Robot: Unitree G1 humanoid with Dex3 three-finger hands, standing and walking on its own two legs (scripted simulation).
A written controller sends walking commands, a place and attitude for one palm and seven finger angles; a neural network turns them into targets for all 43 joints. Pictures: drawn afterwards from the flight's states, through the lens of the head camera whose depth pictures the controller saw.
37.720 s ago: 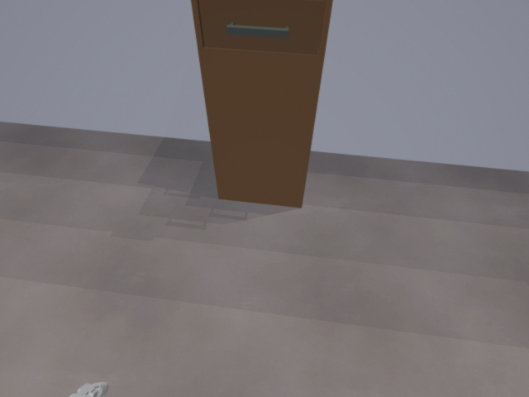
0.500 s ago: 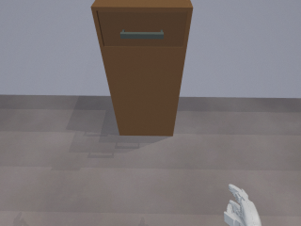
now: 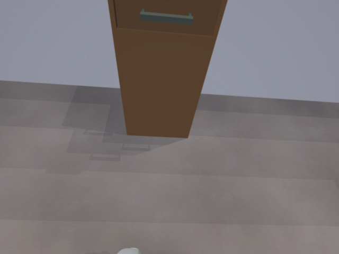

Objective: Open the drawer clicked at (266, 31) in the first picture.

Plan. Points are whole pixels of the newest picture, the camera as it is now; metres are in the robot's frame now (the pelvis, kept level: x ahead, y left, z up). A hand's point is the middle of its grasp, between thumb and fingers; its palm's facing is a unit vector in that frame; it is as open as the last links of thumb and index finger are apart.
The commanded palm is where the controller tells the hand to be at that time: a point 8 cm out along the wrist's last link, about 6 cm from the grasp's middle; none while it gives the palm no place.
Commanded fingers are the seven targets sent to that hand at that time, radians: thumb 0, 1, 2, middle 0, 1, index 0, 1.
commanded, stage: let the arm hang, fingers relaxed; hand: left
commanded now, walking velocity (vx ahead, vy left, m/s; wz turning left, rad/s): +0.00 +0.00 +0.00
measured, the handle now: (166, 15) +0.88 +0.06 +0.10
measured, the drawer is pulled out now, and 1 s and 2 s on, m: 0.00 0.00 0.00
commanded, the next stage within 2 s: look to check the result in 0.76 s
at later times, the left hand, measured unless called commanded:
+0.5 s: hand out of the picture +0.01 +0.22 -0.15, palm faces -0.02 -0.96 -0.28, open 7.4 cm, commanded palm none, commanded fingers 0.00 0.90 0.90 -0.20 -0.30 -0.20 -0.30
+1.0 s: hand out of the picture +0.05 +0.19 -0.15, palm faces -0.02 -0.97 -0.26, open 7.4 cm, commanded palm none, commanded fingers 0.00 0.90 0.90 -0.20 -0.30 -0.20 -0.30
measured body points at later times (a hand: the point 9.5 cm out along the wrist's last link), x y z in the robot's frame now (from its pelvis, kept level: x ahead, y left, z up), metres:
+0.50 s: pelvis +0.01 +0.02 +0.01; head +0.01 +0.00 +0.46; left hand +0.01 +0.27 -0.13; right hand +0.02 -0.21 -0.15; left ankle +0.04 +0.10 -0.73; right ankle -0.01 -0.08 -0.73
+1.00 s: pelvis +0.03 +0.00 +0.02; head +0.05 -0.02 +0.46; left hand +0.06 +0.25 -0.13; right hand +0.03 -0.24 -0.15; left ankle +0.04 +0.10 -0.73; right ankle -0.01 -0.08 -0.73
